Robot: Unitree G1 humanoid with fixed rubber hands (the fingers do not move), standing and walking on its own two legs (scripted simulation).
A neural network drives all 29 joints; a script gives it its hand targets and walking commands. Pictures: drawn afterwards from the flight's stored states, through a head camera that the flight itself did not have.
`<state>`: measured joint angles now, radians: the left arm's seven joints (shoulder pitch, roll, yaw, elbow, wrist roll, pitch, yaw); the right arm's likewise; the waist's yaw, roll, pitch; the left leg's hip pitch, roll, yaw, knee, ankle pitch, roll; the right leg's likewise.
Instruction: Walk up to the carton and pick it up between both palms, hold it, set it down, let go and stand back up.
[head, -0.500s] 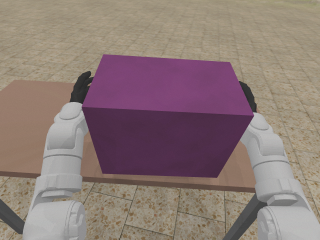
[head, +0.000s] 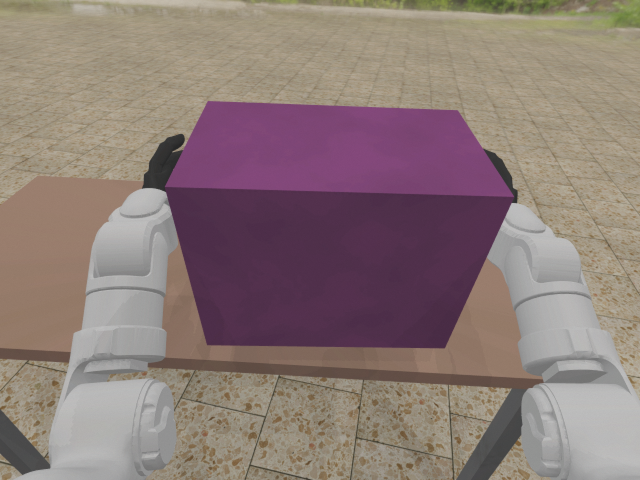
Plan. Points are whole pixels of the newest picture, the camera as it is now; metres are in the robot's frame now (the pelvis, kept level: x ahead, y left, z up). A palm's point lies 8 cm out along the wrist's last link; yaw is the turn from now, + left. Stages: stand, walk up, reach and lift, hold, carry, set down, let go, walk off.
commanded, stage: reach and lift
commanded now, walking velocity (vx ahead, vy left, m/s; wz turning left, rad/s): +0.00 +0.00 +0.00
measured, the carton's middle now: (330, 229) +0.38 -0.01 +0.19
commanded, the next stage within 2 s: hold in 0.62 s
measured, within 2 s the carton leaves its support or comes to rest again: neither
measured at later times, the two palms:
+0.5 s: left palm (163, 189) +0.38 +0.18 +0.24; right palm (501, 194) +0.38 -0.21 +0.24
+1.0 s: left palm (146, 176) +0.37 +0.19 +0.26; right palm (502, 175) +0.37 -0.20 +0.27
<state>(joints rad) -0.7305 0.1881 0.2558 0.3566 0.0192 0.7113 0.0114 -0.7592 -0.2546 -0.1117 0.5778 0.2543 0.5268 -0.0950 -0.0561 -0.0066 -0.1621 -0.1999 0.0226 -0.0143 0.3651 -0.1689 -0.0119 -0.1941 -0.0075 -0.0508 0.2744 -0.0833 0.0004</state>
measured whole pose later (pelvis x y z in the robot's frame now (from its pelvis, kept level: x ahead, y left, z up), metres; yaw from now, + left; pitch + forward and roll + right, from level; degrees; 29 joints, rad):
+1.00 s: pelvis +0.00 -0.01 +0.00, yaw +1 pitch +0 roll -1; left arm -0.78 0.21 0.31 0.31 0.03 0.85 -0.01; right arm -0.89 -0.30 -0.05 0.56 0.31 0.70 -0.14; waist -0.05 0.02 -0.19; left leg -0.19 0.03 -0.04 0.37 -0.18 -0.02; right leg -0.17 0.00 -0.07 0.27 -0.09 -0.01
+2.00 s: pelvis +0.00 -0.01 +0.00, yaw +1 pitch -1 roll -1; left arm -0.83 0.22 0.32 0.35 0.03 0.88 -0.02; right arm -0.93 -0.30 -0.05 0.60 0.32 0.73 -0.15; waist -0.05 0.02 -0.19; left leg -0.20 0.03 -0.04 0.38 -0.17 -0.03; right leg -0.18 0.00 -0.07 0.28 -0.10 -0.01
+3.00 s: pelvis +0.00 -0.01 +0.00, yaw +1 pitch -1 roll -1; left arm -0.86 0.21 0.33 0.39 0.05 0.88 -0.01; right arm -0.96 -0.32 -0.05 0.67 0.32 0.72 -0.13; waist -0.04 0.02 -0.20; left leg -0.20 0.03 -0.03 0.38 -0.17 -0.02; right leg -0.19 0.00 -0.06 0.29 -0.09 -0.01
